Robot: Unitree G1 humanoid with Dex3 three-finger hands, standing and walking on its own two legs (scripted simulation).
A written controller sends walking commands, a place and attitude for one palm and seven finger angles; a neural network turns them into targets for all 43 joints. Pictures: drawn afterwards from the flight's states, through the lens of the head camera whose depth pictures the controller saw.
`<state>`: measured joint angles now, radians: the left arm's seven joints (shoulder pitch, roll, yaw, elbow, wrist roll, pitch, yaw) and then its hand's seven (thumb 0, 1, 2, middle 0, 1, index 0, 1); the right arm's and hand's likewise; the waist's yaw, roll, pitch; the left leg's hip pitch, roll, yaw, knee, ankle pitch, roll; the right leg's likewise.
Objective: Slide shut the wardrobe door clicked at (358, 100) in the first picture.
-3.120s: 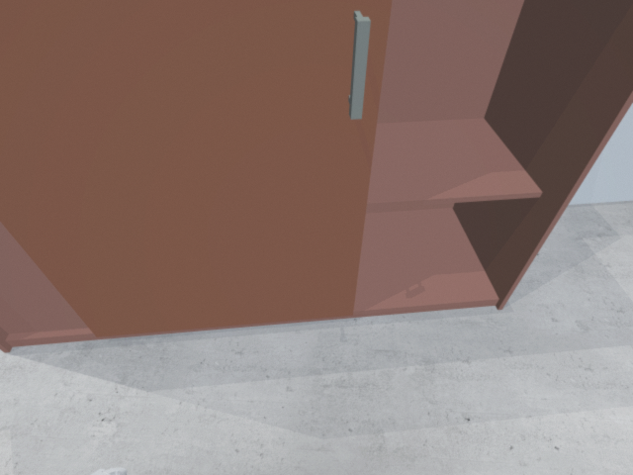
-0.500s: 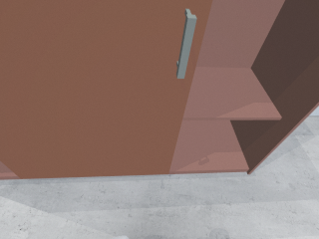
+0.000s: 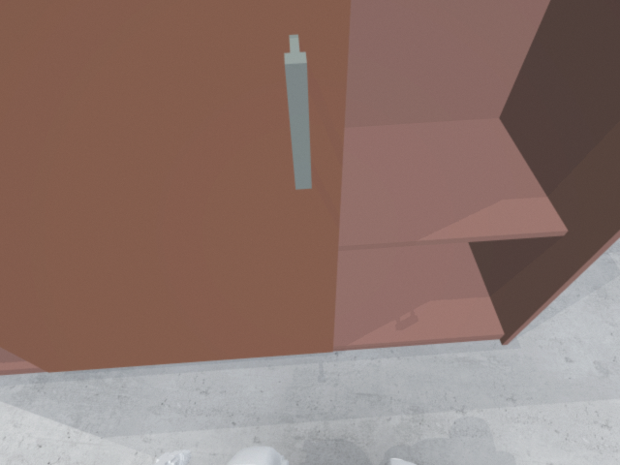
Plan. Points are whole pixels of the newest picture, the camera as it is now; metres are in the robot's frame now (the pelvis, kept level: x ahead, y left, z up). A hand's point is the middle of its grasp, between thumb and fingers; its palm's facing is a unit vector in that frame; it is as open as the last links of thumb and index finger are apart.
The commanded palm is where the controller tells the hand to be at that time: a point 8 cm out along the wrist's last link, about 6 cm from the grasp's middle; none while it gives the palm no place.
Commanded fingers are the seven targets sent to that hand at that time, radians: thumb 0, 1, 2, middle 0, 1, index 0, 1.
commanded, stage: come to a stop and stand still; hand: left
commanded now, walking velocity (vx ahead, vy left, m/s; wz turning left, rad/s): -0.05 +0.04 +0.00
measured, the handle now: (299, 118) +0.47 +0.03 +0.20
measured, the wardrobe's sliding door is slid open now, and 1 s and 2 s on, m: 0.56 0.56 0.56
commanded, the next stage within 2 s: look again from close up in 1.36 s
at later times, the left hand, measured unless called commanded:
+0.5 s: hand out of the picture -0.03 +0.25 -0.17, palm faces +0.04 -0.98 -0.21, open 7.4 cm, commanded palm none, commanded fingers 0.00 0.90 0.90 -0.20 -0.30 -0.20 -0.30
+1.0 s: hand out of the picture -0.05 +0.22 -0.17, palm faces -0.01 -0.98 -0.20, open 7.3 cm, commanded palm none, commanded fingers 0.00 0.90 0.90 -0.20 -0.30 -0.20 -0.30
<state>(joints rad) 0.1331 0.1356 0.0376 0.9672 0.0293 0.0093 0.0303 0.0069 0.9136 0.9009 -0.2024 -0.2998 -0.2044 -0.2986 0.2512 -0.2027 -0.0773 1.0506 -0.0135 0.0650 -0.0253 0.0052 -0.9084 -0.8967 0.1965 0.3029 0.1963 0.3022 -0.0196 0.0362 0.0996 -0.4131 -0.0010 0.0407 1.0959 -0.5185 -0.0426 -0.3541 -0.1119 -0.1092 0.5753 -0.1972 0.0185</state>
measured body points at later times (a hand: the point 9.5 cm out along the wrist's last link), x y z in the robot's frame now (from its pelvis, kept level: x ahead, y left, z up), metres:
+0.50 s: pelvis -0.03 +0.06 +0.01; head -0.01 +0.07 +0.46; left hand -0.03 +0.30 -0.15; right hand +0.01 -0.17 -0.14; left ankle -0.02 +0.12 -0.73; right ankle -0.08 -0.05 -0.71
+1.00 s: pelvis -0.05 +0.05 +0.01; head -0.04 +0.05 +0.46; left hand -0.05 +0.27 -0.15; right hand -0.06 -0.16 -0.15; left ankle -0.02 +0.12 -0.73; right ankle -0.08 -0.05 -0.73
